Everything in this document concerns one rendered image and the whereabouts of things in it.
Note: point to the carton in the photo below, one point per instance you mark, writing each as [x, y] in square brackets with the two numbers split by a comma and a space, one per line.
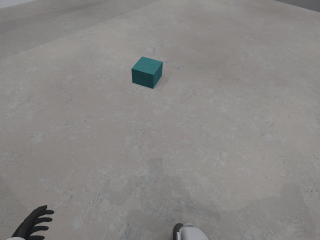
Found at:
[147, 72]

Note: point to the right robot thigh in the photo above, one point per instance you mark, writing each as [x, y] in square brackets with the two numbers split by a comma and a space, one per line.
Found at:
[190, 233]

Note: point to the robot right foot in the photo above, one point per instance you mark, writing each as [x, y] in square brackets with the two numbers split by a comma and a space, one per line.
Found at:
[176, 229]

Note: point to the robot left hand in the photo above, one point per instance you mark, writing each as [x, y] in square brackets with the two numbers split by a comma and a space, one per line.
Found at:
[27, 227]

